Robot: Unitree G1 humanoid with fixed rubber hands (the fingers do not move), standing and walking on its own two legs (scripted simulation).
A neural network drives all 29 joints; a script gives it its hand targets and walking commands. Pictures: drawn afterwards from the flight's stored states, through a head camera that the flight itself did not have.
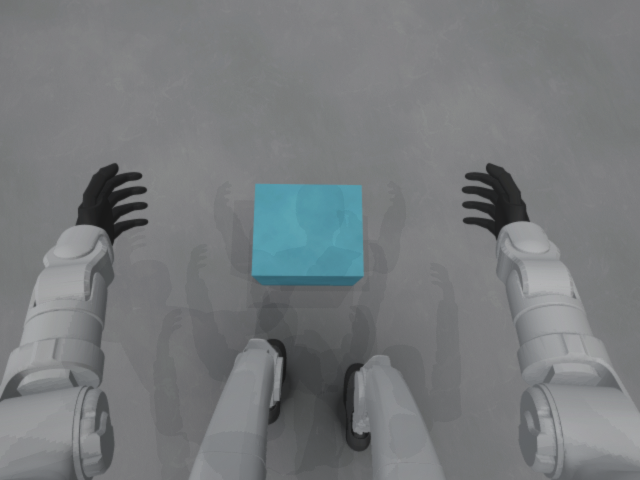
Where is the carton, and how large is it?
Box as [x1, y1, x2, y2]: [252, 184, 363, 285]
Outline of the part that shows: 255,184 252,276 261,284 352,285 363,276 361,185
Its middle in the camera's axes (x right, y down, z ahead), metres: -0.03 +0.01 +0.99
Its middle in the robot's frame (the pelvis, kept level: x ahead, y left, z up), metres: +0.49 +0.04 -0.58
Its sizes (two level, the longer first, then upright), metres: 0.248 0.214 0.213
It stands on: the floor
